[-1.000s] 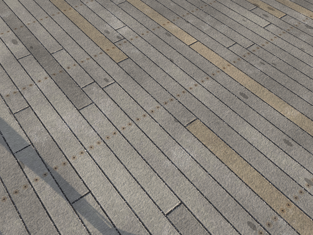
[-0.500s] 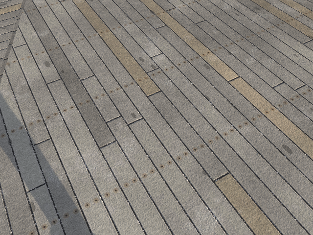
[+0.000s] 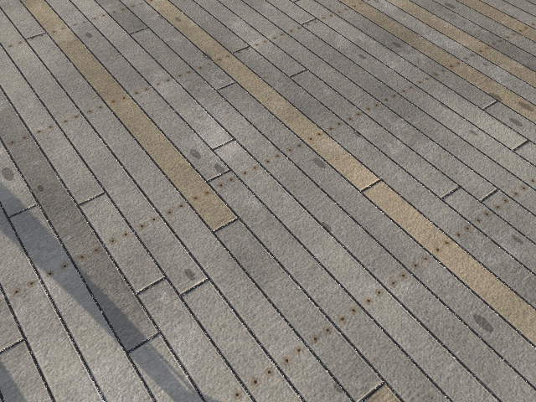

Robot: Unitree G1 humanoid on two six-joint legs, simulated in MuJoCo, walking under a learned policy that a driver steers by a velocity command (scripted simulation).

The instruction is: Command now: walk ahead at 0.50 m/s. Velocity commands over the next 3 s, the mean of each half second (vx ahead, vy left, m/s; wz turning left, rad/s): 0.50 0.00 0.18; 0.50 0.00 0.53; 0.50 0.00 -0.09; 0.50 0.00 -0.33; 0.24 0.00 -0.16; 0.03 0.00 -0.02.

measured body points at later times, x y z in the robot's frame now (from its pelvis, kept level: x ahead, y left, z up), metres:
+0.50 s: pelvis +0.27 -0.07 +0.00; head +0.29 -0.08 +0.45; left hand +0.29 +0.21 -0.13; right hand +0.42 -0.34 -0.12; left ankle +0.36 +0.12 -0.67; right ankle +0.26 -0.16 -0.75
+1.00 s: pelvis +0.54 +0.04 +0.00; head +0.56 +0.06 +0.44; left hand +0.59 +0.35 -0.10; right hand +0.71 -0.19 -0.12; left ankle +0.52 +0.10 -0.75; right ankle +0.66 -0.12 -0.68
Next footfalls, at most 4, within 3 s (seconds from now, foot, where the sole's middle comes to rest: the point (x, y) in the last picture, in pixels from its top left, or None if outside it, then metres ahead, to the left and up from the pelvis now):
0.22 right None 0.30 -0.16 -0.79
0.78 left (217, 377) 0.56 0.11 -0.79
1.28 right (243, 257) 0.92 0.04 -0.79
1.78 left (158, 204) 1.13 0.30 -0.79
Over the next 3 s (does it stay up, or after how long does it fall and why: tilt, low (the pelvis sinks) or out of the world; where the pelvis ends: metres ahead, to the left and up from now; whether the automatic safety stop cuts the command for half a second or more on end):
stays up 1.35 0.21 -0.01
